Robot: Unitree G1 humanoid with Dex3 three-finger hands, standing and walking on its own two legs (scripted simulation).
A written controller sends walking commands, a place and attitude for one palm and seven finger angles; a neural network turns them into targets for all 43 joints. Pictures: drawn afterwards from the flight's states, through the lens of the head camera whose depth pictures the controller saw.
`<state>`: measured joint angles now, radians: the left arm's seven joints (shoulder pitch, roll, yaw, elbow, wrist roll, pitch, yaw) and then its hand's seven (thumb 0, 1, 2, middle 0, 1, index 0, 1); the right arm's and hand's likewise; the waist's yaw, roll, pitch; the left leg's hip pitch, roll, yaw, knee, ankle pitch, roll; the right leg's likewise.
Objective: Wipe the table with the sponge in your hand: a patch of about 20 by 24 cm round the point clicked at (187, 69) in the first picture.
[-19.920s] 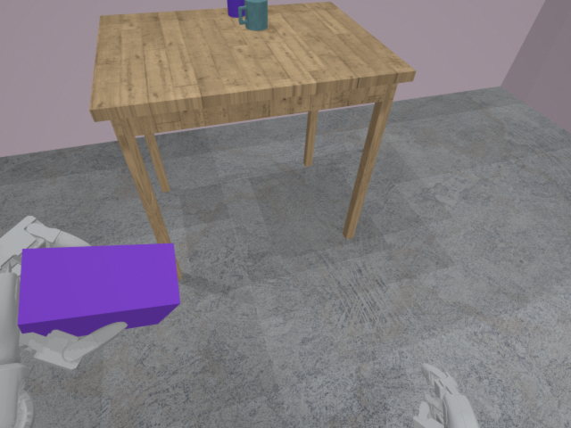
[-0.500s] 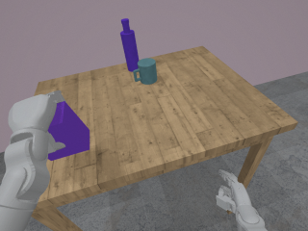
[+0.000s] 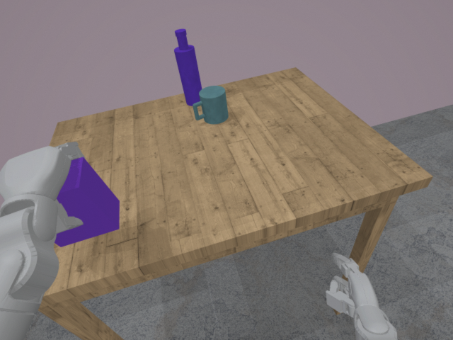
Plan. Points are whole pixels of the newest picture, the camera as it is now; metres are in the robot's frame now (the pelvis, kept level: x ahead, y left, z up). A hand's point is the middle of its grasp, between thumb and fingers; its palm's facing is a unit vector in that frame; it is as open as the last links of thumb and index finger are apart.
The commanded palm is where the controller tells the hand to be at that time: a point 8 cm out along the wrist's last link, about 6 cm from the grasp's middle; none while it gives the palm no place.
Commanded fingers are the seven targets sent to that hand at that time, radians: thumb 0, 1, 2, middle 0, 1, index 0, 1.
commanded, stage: move the sponge above the wiping area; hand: left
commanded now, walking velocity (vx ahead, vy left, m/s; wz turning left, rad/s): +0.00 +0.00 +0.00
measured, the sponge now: (78, 211) +0.26 +0.32 +0.13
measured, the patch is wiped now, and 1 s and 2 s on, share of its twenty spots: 0.00 0.00 0.00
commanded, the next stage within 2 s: lower the sponge onto the table in 1.40 s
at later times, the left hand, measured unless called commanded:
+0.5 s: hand (58, 194) +0.25 +0.32 +0.18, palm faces +0.20 -0.06 -0.98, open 10.4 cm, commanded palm +0.20 +0.30 +0.24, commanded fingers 0.00 0.10 1.30 -1.20 -1.60 -1.20 -1.60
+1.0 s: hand (75, 197) +0.26 +0.31 +0.16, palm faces +0.09 -0.08 -0.99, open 10.4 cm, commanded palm +0.21 +0.31 +0.24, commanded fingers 0.00 0.10 1.30 -1.20 -1.60 -1.20 -1.60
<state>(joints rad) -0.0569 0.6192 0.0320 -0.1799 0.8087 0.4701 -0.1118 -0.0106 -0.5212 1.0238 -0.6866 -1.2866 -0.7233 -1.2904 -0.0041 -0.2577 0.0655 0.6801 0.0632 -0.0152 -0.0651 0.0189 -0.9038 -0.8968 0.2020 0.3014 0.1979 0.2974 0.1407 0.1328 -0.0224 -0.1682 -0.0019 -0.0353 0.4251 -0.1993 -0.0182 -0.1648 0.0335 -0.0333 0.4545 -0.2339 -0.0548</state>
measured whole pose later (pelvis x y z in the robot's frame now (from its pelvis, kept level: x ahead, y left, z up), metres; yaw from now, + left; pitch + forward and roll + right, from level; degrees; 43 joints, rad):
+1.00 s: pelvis +0.00 +0.02 +0.00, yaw +0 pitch -3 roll +0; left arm -0.09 0.58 -0.05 -0.18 0.84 0.47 -0.17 -0.01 -0.52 1.02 -0.69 -1.28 -0.73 -1.28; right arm 0.00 -0.26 0.07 0.67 0.06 -0.02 -0.06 0.02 -0.90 -0.90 0.20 0.30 0.20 0.30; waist 0.14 0.12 -0.02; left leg -0.18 -0.03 -0.03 0.42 -0.19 0.01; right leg -0.17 0.01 -0.02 0.44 -0.22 -0.03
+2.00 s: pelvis +0.00 +0.00 +0.00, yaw +0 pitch -3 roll +0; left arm -0.02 0.62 -0.01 -0.20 0.83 0.41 -0.15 -0.01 -0.52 1.03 -0.69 -1.27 -0.73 -1.28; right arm 0.03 -0.28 0.05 0.67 0.05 -0.03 -0.08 0.02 -0.90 -0.90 0.20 0.30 0.20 0.30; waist 0.14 0.11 -0.01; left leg -0.18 0.00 -0.04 0.45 -0.21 -0.01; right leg -0.17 0.03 -0.03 0.46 -0.24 -0.05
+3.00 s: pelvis +0.00 +0.02 +0.00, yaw +0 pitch -3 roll +0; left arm 0.12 0.54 -0.02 -0.25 0.88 0.42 -0.07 -0.01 -0.52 1.03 -0.69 -1.28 -0.72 -1.28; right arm 0.03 -0.26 0.05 0.66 0.05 0.00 -0.05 0.02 -0.90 -0.90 0.20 0.30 0.20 0.30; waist 0.14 0.12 -0.03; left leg -0.17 -0.02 -0.03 0.45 -0.22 0.01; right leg -0.16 0.02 -0.02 0.45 -0.24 -0.03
